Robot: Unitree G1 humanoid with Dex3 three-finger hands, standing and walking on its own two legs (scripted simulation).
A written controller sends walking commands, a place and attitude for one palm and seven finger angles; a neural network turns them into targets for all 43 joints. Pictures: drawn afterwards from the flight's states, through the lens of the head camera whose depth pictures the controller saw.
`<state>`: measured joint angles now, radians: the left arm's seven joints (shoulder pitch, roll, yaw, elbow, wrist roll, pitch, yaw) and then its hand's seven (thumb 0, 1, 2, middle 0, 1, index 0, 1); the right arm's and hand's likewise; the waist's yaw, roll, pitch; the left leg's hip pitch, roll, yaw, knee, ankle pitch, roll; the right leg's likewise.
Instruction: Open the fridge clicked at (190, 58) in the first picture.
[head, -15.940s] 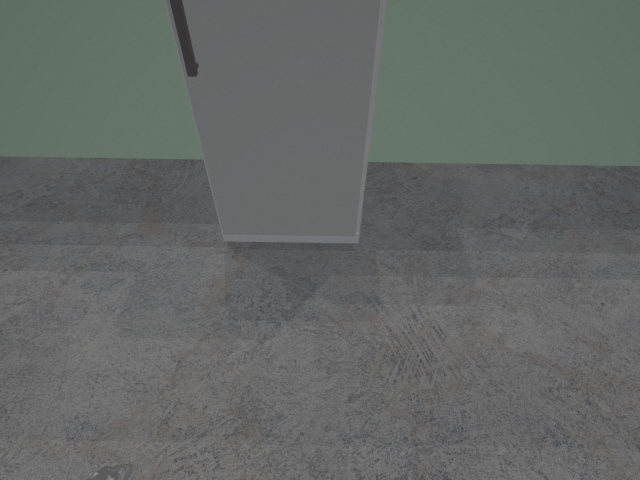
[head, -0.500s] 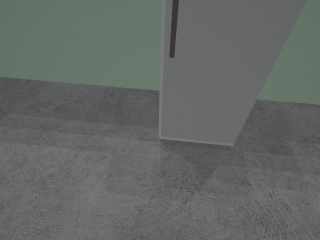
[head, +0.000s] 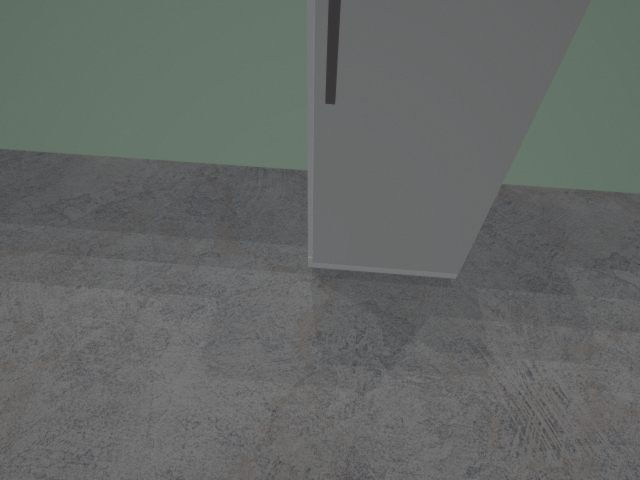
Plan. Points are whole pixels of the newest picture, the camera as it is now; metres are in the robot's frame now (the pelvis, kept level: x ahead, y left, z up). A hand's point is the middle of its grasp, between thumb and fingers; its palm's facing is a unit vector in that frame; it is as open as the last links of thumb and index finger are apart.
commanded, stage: shuffle to correct the standing spot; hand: left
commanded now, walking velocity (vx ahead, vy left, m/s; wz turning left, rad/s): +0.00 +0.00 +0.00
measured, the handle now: (334, 11) +0.93 +0.04 +0.20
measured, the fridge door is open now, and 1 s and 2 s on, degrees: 0 0 0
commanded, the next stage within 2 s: come to a stop and stand still in 1.48 s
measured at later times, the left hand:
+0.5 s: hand out of the picture +0.03 +0.18 -0.19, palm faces +0.03 -0.99 -0.12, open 7.4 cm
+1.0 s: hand (271, 371) +0.32 +0.11 -0.16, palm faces +0.11 -0.97 -0.21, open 7.0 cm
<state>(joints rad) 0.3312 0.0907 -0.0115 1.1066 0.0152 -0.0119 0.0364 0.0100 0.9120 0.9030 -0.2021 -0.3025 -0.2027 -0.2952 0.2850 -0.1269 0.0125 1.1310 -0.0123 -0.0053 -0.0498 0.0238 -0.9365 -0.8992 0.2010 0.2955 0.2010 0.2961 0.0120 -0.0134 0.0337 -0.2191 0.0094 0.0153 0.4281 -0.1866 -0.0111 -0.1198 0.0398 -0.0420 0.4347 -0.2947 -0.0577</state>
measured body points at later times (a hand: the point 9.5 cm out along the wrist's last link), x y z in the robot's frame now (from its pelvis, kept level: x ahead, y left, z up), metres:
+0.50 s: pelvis +0.06 +0.02 -0.01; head +0.08 +0.03 +0.44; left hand +0.03 +0.23 -0.17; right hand +0.01 -0.19 -0.16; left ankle +0.03 +0.12 -0.74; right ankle +0.00 -0.08 -0.67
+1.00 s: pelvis +0.23 -0.08 +0.00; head +0.25 -0.09 +0.44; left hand +0.31 +0.16 -0.15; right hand +0.26 -0.32 -0.16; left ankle +0.22 +0.05 -0.67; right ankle +0.26 -0.15 -0.74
